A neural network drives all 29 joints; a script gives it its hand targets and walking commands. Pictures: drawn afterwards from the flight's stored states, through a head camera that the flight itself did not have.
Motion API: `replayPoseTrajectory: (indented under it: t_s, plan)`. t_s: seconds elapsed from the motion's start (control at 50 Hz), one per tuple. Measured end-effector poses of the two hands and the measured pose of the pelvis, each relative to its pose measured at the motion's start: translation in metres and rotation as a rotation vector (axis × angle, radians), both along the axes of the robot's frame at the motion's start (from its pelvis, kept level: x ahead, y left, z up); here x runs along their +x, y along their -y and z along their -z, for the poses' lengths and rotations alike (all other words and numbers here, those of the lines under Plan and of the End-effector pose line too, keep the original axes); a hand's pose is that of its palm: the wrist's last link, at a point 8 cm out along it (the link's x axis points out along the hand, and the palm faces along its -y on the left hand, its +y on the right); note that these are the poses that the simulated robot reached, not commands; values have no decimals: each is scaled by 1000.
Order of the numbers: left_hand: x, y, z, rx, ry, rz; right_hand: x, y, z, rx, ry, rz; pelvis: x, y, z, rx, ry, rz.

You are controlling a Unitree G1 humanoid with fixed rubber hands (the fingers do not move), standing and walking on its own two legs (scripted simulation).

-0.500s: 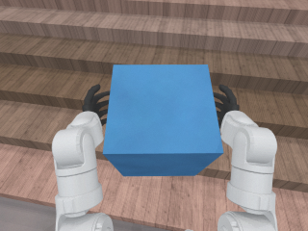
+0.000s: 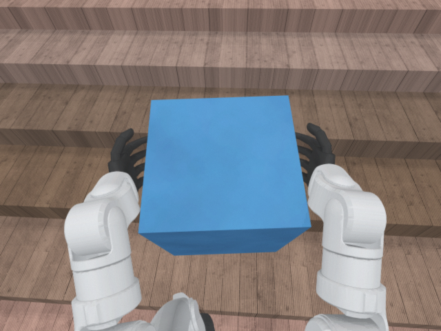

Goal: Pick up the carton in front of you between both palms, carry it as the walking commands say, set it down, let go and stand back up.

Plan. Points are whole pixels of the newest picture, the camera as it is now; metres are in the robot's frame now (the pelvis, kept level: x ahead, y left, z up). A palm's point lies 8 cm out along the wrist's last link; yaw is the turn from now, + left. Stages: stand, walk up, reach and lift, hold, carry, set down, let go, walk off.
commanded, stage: carry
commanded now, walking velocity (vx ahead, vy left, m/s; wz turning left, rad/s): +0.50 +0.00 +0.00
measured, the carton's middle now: (222, 187) +0.36 -0.03 +0.05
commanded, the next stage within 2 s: none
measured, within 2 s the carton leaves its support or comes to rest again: neither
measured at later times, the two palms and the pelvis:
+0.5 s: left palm out of the picture +0.65 +0.15 +0.28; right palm out of the picture +0.70 -0.15 +0.29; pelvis +0.32 -0.05 +0.14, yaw +1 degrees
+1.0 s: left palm out of the picture +1.01 +0.10 +0.38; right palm out of the picture +0.97 -0.19 +0.38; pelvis +0.64 +0.01 +0.26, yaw +0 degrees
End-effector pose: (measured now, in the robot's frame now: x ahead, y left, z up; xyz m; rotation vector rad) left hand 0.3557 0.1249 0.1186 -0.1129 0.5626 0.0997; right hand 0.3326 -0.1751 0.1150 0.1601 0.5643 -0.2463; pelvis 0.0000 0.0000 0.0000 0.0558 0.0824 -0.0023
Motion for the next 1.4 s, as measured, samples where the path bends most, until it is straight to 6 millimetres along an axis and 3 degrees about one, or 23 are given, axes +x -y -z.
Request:
replayPoseTrajectory:
  t_s: [0.06, 0.14, 0.24, 0.32, 0.4, 0.46, 0.54, 0.6, 0.74, 0.86, 0.9, 0.98, 1.06, 1.16, 1.24, 1.34, 1.4]
  plan:
    - [37, 14, -20, -17, -27, 32, 24, 12, -21, -2, -29, 54, 35, -6, -28, -4, 9, 2]
    - [83, 21, -63, -14, 1, 33, 68, 20, -66, 12, 1, 75, 83, -10, -64, -37, 16, 21]
    - [148, 16, -115, -10, 98, 9, 144, 16, -133, -51, 96, 30, 149, 1, -84, -71, 15, 9]
    - [200, 5, -141, -19, 103, -41, 213, 6, -165, -78, 102, -34, 209, 15, -94, -97, 14, -4]
    - [254, -6, -153, -15, 44, -99, 288, -7, -172, -54, 47, -106, 270, 32, -106, -119, -16, -9]
    - [284, -19, -159, 1, -13, -183, 341, -20, -172, -25, -1, -176, 306, 45, -122, -116, -8, -22]
    - [312, -33, -172, 9, -71, -246, 389, -34, -175, 26, -58, -195, 343, 49, -155, -109, -7, -18]
    - [343, -39, -194, 1, -50, -267, 420, -40, -193, 36, -38, -192, 373, 51, -178, -81, 1, -25]
    - [452, -28, -251, 30, 71, -192, 505, -25, -237, 18, 80, -133, 466, 33, -196, -42, 8, -7]
    - [568, -6, -253, 23, 7, -50, 580, -7, -242, 24, 14, -45, 568, 3, -207, -6, 3, 5]
    - [604, 6, -250, 5, -30, 7, 597, 4, -244, 2, -29, 19, 592, -5, -218, 9, 12, -4]
    - [649, 19, -257, -17, -81, 31, 625, 18, -256, 5, -83, 71, 631, -10, -251, 7, 22, -4]
    - [687, 20, -287, -11, -39, 15, 669, 20, -289, 25, -40, 72, 675, -10, -278, -7, 29, 18]
    - [742, 16, -330, -10, 57, -8, 739, 18, -341, -17, 55, 21, 736, 6, -297, -26, 20, 12]
    - [789, 18, -351, -27, 53, -37, 799, 19, -369, -50, 52, -31, 793, 28, -313, -59, 17, -1]
    - [848, 18, -366, -12, 6, -120, 888, 18, -379, -25, 11, -132, 867, 63, -327, -95, -4, -22]
    - [869, 14, -370, 25, -45, -191, 933, 13, -377, -2, -31, -187, 896, 77, -343, -106, 3, -14]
